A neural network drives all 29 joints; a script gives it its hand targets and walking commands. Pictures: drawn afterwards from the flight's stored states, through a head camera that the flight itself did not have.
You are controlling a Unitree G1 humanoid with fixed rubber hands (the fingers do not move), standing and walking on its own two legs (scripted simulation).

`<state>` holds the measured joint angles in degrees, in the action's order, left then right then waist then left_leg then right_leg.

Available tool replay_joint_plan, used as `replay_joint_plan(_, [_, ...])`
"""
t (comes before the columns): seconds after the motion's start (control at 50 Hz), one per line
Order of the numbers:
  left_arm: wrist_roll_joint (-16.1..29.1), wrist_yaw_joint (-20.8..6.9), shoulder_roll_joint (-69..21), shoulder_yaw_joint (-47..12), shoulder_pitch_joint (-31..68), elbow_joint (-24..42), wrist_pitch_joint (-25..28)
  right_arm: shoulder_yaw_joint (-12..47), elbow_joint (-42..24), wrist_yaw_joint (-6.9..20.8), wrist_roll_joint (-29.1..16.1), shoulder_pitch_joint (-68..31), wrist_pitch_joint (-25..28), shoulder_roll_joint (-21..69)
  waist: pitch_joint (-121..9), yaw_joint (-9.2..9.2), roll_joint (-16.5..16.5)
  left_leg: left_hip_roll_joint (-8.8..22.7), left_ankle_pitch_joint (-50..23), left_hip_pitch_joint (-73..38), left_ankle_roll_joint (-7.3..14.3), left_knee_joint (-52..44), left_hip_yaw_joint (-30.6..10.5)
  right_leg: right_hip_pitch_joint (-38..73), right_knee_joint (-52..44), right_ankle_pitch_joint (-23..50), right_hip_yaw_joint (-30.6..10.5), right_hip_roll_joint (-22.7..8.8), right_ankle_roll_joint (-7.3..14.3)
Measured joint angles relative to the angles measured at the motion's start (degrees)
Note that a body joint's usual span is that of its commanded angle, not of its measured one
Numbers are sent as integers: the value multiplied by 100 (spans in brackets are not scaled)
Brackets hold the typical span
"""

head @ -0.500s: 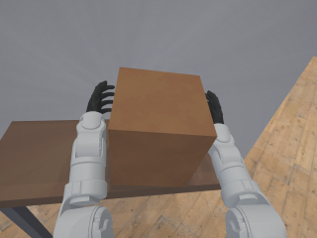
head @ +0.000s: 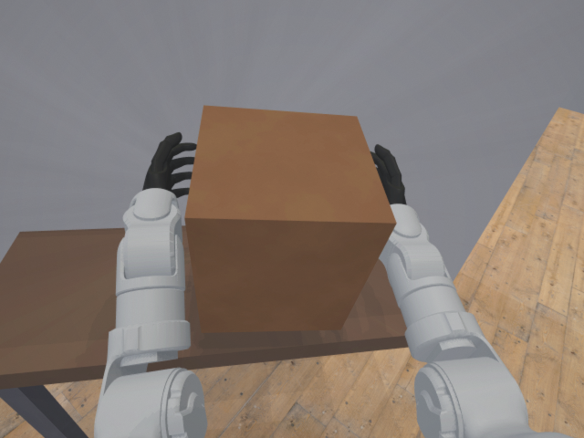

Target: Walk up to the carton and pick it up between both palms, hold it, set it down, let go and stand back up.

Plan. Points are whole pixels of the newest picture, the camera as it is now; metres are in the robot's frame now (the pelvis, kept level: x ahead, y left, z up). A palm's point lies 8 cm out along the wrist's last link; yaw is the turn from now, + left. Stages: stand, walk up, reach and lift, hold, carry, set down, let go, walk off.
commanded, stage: reach and lift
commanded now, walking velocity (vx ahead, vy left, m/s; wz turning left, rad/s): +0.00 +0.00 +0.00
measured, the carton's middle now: (277, 226) +0.38 +0.00 +0.14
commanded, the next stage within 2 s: hold in 0.96 s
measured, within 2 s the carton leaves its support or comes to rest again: neither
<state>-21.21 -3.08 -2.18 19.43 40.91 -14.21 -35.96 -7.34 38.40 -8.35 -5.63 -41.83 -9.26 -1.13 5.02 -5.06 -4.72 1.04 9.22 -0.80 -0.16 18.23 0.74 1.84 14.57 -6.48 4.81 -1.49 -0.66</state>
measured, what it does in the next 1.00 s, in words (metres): stands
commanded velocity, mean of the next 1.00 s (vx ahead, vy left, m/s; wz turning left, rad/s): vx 0.00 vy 0.00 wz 0.00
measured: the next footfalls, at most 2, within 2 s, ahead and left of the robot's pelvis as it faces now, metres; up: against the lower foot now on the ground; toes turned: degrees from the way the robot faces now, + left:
none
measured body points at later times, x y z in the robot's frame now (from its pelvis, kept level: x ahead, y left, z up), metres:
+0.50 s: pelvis +0.00 +0.00 +0.00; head -0.04 +0.03 +0.45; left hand +0.40 +0.15 +0.22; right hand +0.39 -0.16 +0.21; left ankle +0.02 +0.12 -0.75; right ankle +0.03 -0.13 -0.75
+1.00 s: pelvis +0.00 -0.01 +0.00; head -0.06 +0.02 +0.44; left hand +0.40 +0.15 +0.24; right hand +0.39 -0.16 +0.24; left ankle +0.02 +0.12 -0.75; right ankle +0.03 -0.13 -0.75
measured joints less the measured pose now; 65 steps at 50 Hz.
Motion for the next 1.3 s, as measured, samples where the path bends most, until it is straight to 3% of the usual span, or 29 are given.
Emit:
replay_joint_plan(0.38, [46, -49, 59, 99, 85, 315, -436, 285, -164, -123, -377, -297, -475, -159, -70, -57, 62, 29, 38, -78, -21, 7, -5, 79, 9, -43, -2, 35, 21])
replay_joint_plan(0.9, [103, -61, 219, 251, 522, -133, -683, 328, 180, -230, -651, -867, -929, -326, -313, -44, 119, 49, 30, -1, -31, 23, 28, -31, 56, -37, -72, 68, 41])
replay_joint_plan(1.3, [234, -35, 296, 271, 604, 2, -1057, 561, 119, -386, -1073, -1182, -1428, -517, -576, -44, 190, 65, 41, 80, -59, 42, 7, -120, 91, -61, -109, 103, 62])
